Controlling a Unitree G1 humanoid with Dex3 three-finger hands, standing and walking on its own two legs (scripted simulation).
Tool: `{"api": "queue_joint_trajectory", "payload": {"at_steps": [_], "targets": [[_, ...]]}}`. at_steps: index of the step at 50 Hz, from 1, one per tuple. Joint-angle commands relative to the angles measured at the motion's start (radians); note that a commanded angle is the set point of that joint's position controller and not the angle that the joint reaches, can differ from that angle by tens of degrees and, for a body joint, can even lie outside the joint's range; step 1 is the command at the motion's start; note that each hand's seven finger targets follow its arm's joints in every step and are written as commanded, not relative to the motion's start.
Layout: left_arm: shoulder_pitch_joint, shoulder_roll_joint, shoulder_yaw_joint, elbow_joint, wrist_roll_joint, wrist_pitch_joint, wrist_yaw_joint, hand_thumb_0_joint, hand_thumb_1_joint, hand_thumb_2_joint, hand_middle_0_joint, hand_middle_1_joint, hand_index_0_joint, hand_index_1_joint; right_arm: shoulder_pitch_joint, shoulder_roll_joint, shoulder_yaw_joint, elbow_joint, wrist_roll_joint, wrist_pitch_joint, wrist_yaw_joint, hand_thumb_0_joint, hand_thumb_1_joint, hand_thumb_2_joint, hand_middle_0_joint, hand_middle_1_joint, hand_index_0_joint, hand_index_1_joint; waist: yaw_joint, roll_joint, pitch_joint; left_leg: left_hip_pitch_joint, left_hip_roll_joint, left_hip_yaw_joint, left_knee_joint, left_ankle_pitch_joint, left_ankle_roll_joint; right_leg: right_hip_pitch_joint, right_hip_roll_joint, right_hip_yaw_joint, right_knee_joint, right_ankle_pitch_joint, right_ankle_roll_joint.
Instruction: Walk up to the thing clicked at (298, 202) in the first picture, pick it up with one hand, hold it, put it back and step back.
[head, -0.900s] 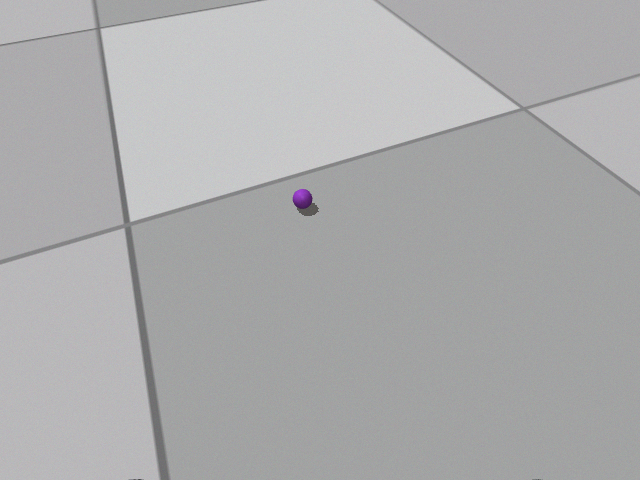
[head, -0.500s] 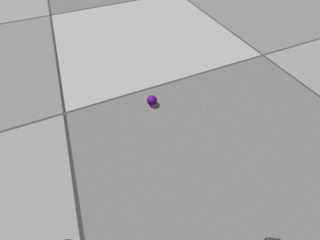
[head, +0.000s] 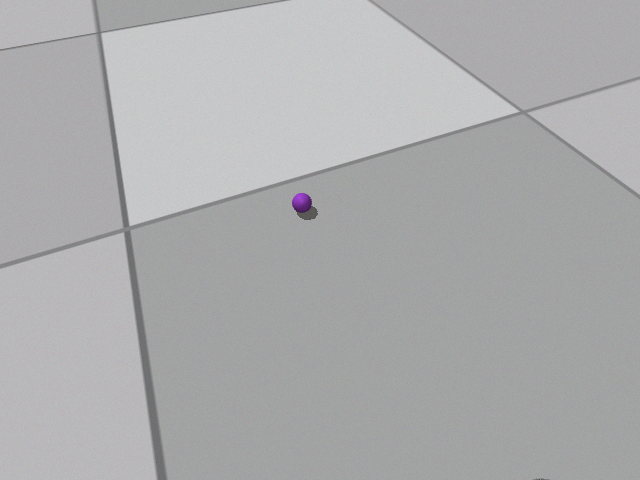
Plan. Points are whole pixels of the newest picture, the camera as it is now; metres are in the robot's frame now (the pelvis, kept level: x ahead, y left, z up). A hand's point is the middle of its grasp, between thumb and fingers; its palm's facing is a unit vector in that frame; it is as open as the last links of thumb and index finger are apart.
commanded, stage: stand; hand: left
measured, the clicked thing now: (301, 202) +1.26 +0.10 -0.74
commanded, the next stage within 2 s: walk up in 0.22 s
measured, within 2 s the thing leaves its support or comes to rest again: neither
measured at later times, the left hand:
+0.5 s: hand out of the picture +0.13 +0.25 -0.14, palm faces -0.12 -0.91 -0.39, open 7.4 cm
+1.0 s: hand (204, 384) +0.28 +0.22 -0.17, palm faces -0.09 -0.93 -0.34, open 7.4 cm
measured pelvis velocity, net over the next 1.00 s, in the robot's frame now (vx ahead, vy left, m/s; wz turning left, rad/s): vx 0.25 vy -0.06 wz -0.09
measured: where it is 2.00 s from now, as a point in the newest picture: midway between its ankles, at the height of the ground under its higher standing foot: (354, 339)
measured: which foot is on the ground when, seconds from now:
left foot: down 0.00-0.54, up 0.56-0.96, down 0.98-1.00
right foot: down 0.00-0.32, up 0.34-0.50, down 0.52-1.00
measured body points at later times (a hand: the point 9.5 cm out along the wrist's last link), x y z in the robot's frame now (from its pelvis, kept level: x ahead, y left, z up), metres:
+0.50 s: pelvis +0.04 -0.03 -0.01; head +0.05 -0.04 +0.44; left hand +0.13 +0.30 -0.12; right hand +0.04 -0.37 -0.14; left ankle +0.00 +0.13 -0.75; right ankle +0.09 -0.16 -0.74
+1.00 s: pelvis +0.25 -0.06 -0.03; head +0.27 -0.04 +0.42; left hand +0.28 +0.26 -0.15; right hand +0.31 -0.39 -0.13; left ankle +0.37 +0.06 -0.75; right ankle +0.11 -0.18 -0.75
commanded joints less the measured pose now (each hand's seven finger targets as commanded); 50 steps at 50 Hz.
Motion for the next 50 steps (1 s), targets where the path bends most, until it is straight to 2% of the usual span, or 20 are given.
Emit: {"api": "queue_joint_trajectory", "payload": {"at_steps": [1,10,11,13,15,16,18,21,22,25,26,27,28,29,30,35,40,47,49,50], "targets": [[-0.037,0.214,0.043,-0.06,0.002,-0.021,0.014,0.0,0.9,0.9,-0.2,-0.3,-0.2,-0.3,-0.036,-0.202,-0.038,-0.063,0.001,-0.026,-0.013,0.0,-0.9,-0.9,0.2,0.3,0.2,0.3,0.003,-0.003,-0.08,0.011,0.108,-0.082,-0.046,0.159,0.036,0.013,-0.138,0.098,-0.043,0.156,-0.021],[-0.035,0.212,0.043,-0.061,0.002,-0.021,0.013,0.0,0.9,0.9,-0.2,-0.3,-0.2,-0.3,-0.039,-0.206,-0.039,-0.064,0.0,-0.025,-0.012,0.0,-0.9,-0.9,0.2,0.3,0.2,0.3,0.003,0.001,-0.067,0.012,0.11,-0.083,-0.052,0.13,0.038,-0.005,-0.135,0.101,-0.054,0.118,-0.02],[0.034,0.304,0.111,-0.133,0.023,-0.028,-0.021,0.0,0.9,0.9,-0.2,-0.3,-0.2,-0.3,0.034,-0.308,-0.101,-0.127,-0.026,-0.045,0.007,0.0,-0.9,-0.9,0.2,0.3,0.2,0.3,-0.001,-0.017,-0.16,0.033,0.074,-0.076,0.047,-0.395,0.107,-0.025,-0.074,0.124,0.024,-0.373,-0.054],[0.008,0.285,0.117,-0.141,0.035,-0.026,-0.039,0.0,0.9,0.9,-0.2,-0.3,-0.2,-0.3,0.057,-0.31,-0.116,-0.119,-0.039,-0.051,0.019,0.0,-0.9,-0.9,0.2,0.3,0.2,0.3,-0.015,0.023,-0.036,-0.034,0.098,-0.134,0.034,-0.575,0.128,-0.233,-0.095,0.175,0.079,-0.542,-0.072],[-0.068,0.233,0.113,-0.188,0.03,-0.028,-0.049,0.0,0.9,0.9,-0.2,-0.3,-0.2,-0.3,0.113,-0.307,-0.125,-0.127,-0.036,-0.057,0.024,0.0,-0.9,-0.9,0.2,0.3,0.2,0.3,-0.055,0.086,0.06,0.039,0.19,-0.263,-0.078,-0.577,0.178,-0.428,-0.037,0.093,0.238,-0.395,-0.046],[-0.115,0.221,0.113,-0.209,0.034,-0.029,-0.051,0.0,0.9,0.9,-0.2,-0.3,-0.2,-0.3,0.152,-0.34,-0.147,-0.125,-0.038,-0.064,0.02,0.0,-0.9,-0.9,0.2,0.3,0.2,0.3,-0.092,0.144,0.106,0.111,0.315,-0.398,-0.17,-0.515,0.243,-0.555,-0.006,0.029,0.419,-0.272,-0.024],[-0.105,0.24,0.109,-0.243,0.029,-0.04,-0.053,0.0,0.9,0.9,-0.2,-0.3,-0.2,-0.3,0.148,-0.36,-0.16,-0.156,-0.032,-0.079,0.015,0.0,-0.9,-0.9,0.2,0.3,0.2,0.3,-0.08,0.085,0.1,0.201,0.406,-0.459,-0.199,-0.361,0.3,-0.624,-0.084,0.123,0.467,-0.299,-0.018],[-0.026,0.25,0.116,-0.242,0.024,-0.039,-0.08,0.0,0.9,0.9,-0.2,-0.3,-0.2,-0.3,0.081,-0.344,-0.156,-0.215,-0.038,-0.078,0.025,0.0,-0.9,-0.9,0.2,0.3,0.2,0.3,-0.034,0.136,0.032,0.101,0.315,-0.276,-0.179,-0.401,0.251,-0.458,-0.1,0.085,0.401,-0.29,0.001],[0.047,0.245,0.122,-0.225,0.02,-0.038,-0.084,0.0,0.9,0.9,-0.2,-0.3,-0.2,-0.3,0.011,-0.355,-0.16,-0.236,-0.038,-0.076,0.029,0.0,-0.9,-0.9,0.2,0.3,0.2,0.3,0.022,0.201,0.023,0.008,0.307,-0.229,-0.159,-0.38,0.227,-0.322,-0.116,0.083,0.367,-0.243,-0.01],[0.216,0.255,0.142,-0.16,0.022,-0.04,-0.078,0.0,0.9,0.9,-0.2,-0.3,-0.2,-0.3,-0.068,-0.297,-0.143,-0.278,-0.042,-0.06,0.039,0.0,-0.9,-0.9,0.2,0.3,0.2,0.3,0.102,0.123,-0.01,-0.237,0.146,0.01,0.056,-0.356,0.155,0.031,-0.027,-0.048,0.207,-0.012,0.002],[0.327,0.289,0.16,-0.122,0.021,-0.045,-0.067,0.0,0.9,0.9,-0.2,-0.3,-0.2,-0.3,-0.04,-0.257,-0.131,-0.28,-0.042,-0.055,0.037,0.0,-0.9,-0.9,0.2,0.3,0.2,0.3,0.142,-0.021,-0.063,-0.355,0.096,0.044,0.263,-0.38,0.126,0.228,-0.009,-0.013,0.21,-0.03,-0.003],[0.418,0.359,0.181,-0.116,0.031,-0.052,-0.05,0.0,0.9,0.9,-0.2,-0.3,-0.2,-0.3,-0.002,-0.197,-0.109,-0.287,-0.037,-0.054,0.036,0.0,-0.9,-0.9,0.2,0.3,0.2,0.3,0.186,-0.281,-0.088,-0.512,-0.003,0.129,0.577,-0.424,0.095,0.33,-0.084,0.158,0.076,-0.259,-0.036],[0.384,0.422,0.193,-0.166,0.039,-0.061,-0.04,0.0,0.9,0.9,-0.2,-0.3,-0.2,-0.3,0.03,-0.178,-0.098,-0.3,-0.022,-0.047,0.041,0.0,-0.9,-0.9,0.2,0.3,0.2,0.3,0.157,-0.35,-0.061,-0.622,-0.074,0.033,0.775,-0.426,0.054,0.245,-0.309,0.609,-0.151,-0.644,-0.111],[0.244,0.444,0.183,-0.215,0.028,-0.06,-0.041,0.0,0.9,0.9,-0.2,-0.3,-0.2,-0.3,0.061,-0.263,-0.121,-0.282,-0.023,-0.034,0.036,0.0,-0.9,-0.9,0.2,0.3,0.2,0.3,0.093,-0.214,0.011,-0.545,-0.012,-0.055,0.806,-0.354,0.044,0.053,-0.395,0.733,-0.244,-0.818,-0.174],[0.171,0.446,0.176,-0.247,0.02,-0.061,-0.042,0.0,0.9,0.9,-0.2,-0.3,-0.2,-0.3,0.056,-0.307,-0.134,-0.277,-0.025,-0.04,0.041,0.0,-0.9,-0.9,0.2,0.3,0.2,0.3,0.062,-0.174,0.107,-0.529,0.051,-0.057,0.795,-0.304,0.049,-0.065,-0.408,0.743,-0.252,-0.786,-0.238],[0.151,0.327,0.144,-0.252,-0.007,-0.082,-0.033,0.0,0.9,0.9,-0.2,-0.3,-0.2,-0.3,0.178,-0.279,-0.127,-0.217,-0.009,-0.043,0.06,0.0,-0.9,-0.9,0.2,0.3,0.2,0.3,0.009,-0.099,0.096,-0.425,0.087,-0.061,0.691,-0.082,0.049,-0.124,-0.246,0.336,-0.181,-0.384,-0.171],[0.192,0.337,0.144,-0.285,-0.004,-0.098,-0.034,0.0,0.9,0.9,-0.2,-0.3,-0.2,-0.3,0.08,-0.26,-0.129,-0.286,-0.023,-0.041,0.08,0.0,-0.9,-0.9,0.2,0.3,0.2,0.3,0.036,-0.084,0.097,-0.467,0.106,-0.019,0.473,-0.025,0.005,-0.072,-0.231,0.233,-0.182,-0.289,-0.198],[0.258,0.337,0.135,-0.294,-0.006,-0.085,-0.03,0.0,0.9,0.9,-0.2,-0.3,-0.2,-0.3,-0.01,-0.222,-0.131,-0.341,-0.025,-0.071,0.074,0.0,-0.9,-0.9,0.2,0.3,0.2,0.3,0.063,-0.084,0.024,-0.267,0.041,0.087,0.2,0.031,0.045,0.013,-0.214,0.11,0.047,0.257,-0.166],[0.254,0.319,0.123,-0.316,-0.008,-0.081,-0.024,0.0,0.9,0.9,-0.2,-0.3,-0.2,-0.3,0.169,-0.259,-0.152,-0.292,-0.031,-0.079,0.061,0.0,-0.9,-0.9,0.2,0.3,0.2,0.3,-0.03,0.019,-0.078,0.011,-0.006,0.1,0.131,0.027,0.082,-0.06,-0.151,0.048,0.325,0.339,-0.127],[0.292,0.264,0.104,-0.326,-0.014,-0.076,-0.021,0.0,0.9,0.9,-0.2,-0.3,-0.2,-0.3,0.32,-0.324,-0.176,-0.265,-0.045,-0.084,0.051,0.0,-0.9,-0.9,0.2,0.3,0.2,0.3,-0.093,0.153,-0.17,0.222,0.084,-0.02,0.1,-0.086,0.135,-0.213,-0.088,0.009,0.585,0.24,-0.092]]}}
